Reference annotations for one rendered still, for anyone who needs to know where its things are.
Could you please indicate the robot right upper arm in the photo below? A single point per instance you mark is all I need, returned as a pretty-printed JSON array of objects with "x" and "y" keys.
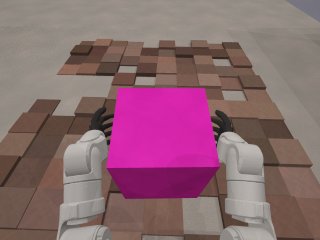
[{"x": 234, "y": 232}]

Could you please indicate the right robot forearm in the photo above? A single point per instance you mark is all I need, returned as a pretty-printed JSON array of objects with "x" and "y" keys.
[{"x": 246, "y": 199}]

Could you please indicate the left robot hand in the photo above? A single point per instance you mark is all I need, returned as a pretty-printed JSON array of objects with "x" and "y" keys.
[{"x": 96, "y": 122}]

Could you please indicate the carton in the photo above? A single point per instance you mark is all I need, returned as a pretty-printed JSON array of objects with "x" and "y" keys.
[{"x": 162, "y": 143}]

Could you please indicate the left robot forearm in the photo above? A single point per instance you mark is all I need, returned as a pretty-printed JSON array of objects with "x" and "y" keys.
[{"x": 82, "y": 174}]

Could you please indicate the robot left upper arm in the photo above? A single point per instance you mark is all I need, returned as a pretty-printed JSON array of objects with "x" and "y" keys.
[{"x": 94, "y": 232}]

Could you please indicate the right robot hand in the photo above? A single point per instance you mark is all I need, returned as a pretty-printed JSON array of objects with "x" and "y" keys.
[{"x": 225, "y": 125}]

